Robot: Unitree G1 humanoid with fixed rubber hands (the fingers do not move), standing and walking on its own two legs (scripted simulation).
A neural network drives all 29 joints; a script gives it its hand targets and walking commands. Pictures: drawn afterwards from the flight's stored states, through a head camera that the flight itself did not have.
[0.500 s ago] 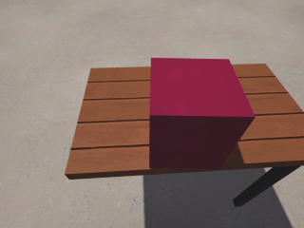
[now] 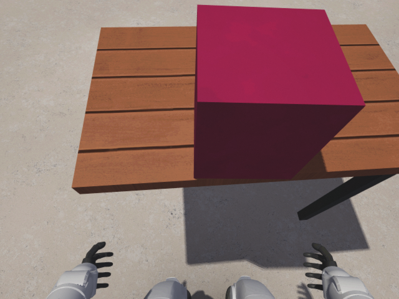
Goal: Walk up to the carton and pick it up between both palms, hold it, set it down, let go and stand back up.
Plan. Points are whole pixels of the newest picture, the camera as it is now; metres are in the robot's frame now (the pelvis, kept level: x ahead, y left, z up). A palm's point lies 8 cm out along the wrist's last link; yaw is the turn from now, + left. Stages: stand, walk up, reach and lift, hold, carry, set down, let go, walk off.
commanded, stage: reach and lift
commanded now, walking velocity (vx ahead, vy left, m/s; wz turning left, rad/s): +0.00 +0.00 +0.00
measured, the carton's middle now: (250, 104) +0.44 -0.08 +0.10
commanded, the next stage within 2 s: none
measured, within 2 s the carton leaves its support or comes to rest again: neither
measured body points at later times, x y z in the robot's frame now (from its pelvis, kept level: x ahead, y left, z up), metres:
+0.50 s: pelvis -0.03 -0.03 +0.02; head +0.07 -0.02 +0.46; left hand +0.15 +0.18 -0.11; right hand +0.16 -0.23 -0.11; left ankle -0.02 +0.06 -0.71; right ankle -0.01 -0.15 -0.71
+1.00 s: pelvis -0.07 -0.05 +0.02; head -0.07 -0.04 +0.47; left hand +0.09 +0.16 -0.08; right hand +0.10 -0.24 -0.07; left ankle -0.02 +0.06 -0.71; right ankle -0.01 -0.15 -0.71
